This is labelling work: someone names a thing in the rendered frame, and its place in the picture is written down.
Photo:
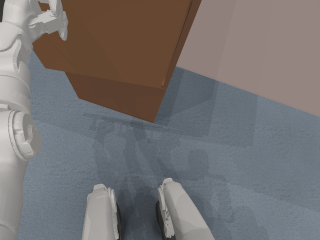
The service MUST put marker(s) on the right robot shin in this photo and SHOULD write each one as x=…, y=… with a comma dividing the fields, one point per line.
x=168, y=226

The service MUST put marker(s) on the left robot upper arm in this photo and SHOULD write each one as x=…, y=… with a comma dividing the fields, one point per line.
x=20, y=140

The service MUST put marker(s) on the robot left hand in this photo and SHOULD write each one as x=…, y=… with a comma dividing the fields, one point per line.
x=27, y=15

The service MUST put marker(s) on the right robot thigh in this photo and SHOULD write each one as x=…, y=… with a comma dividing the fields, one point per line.
x=188, y=224

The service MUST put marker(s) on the left robot forearm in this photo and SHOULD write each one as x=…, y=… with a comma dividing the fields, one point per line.
x=15, y=77

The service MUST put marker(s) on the cupboard door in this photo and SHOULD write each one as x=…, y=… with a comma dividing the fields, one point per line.
x=129, y=41

